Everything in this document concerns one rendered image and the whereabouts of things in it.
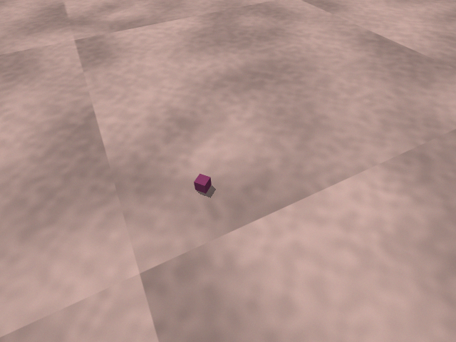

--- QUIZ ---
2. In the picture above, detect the cube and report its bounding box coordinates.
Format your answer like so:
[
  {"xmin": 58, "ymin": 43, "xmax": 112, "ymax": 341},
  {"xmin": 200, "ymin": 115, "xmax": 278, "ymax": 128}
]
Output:
[{"xmin": 194, "ymin": 174, "xmax": 212, "ymax": 194}]

